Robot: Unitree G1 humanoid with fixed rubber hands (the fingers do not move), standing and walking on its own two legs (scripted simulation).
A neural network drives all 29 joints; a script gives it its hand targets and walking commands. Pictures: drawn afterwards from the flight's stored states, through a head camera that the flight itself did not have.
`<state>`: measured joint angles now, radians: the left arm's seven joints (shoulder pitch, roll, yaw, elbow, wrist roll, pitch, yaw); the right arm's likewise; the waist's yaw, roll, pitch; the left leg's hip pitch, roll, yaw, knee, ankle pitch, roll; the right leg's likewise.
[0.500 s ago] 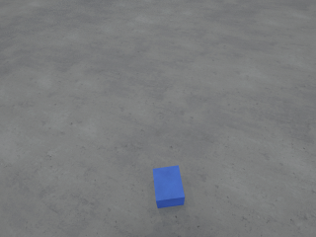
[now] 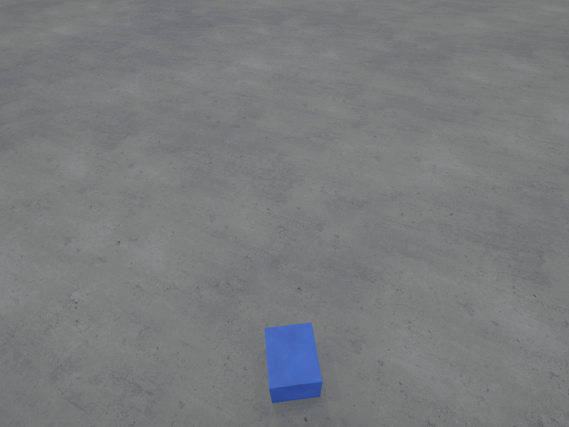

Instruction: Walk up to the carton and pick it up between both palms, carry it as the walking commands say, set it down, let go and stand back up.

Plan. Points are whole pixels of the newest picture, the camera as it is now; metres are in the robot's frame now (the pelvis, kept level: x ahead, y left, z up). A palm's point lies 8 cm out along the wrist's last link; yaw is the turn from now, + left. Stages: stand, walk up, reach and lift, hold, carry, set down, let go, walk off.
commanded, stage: walk up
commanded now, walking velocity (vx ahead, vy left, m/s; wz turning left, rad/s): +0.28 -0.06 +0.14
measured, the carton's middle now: (292, 362) +0.47 +0.02 -0.70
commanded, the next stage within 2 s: stand in 1.84 s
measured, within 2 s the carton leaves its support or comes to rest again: neither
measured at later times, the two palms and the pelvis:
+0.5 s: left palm out of the picture +0.11 +0.23 -0.16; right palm out of the picture +0.07 -0.19 -0.16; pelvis +0.09 +0.01 -0.01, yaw +0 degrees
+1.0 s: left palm out of the picture +0.06 +0.26 -0.15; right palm out of the picture +0.06 -0.19 -0.13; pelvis +0.04 +0.02 +0.00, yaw +1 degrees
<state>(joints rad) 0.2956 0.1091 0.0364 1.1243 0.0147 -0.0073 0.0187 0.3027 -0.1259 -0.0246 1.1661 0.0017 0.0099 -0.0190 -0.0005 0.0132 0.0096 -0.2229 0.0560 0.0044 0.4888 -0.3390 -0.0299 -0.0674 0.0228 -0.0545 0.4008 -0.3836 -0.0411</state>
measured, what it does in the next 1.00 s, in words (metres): steps on the spot: right foot, then left foot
